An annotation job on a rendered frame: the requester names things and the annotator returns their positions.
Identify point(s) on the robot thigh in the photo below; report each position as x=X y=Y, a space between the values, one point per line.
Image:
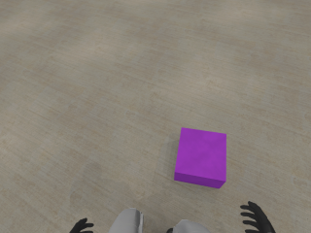
x=128 y=221
x=190 y=227

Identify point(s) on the left robot thigh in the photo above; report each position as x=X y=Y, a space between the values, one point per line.
x=128 y=221

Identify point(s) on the robot left hand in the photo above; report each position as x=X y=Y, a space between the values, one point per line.
x=80 y=225

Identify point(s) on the carton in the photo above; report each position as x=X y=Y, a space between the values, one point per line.
x=201 y=158

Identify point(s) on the robot right hand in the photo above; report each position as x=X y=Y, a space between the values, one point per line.
x=261 y=221

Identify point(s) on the right robot thigh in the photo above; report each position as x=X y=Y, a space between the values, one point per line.
x=190 y=227

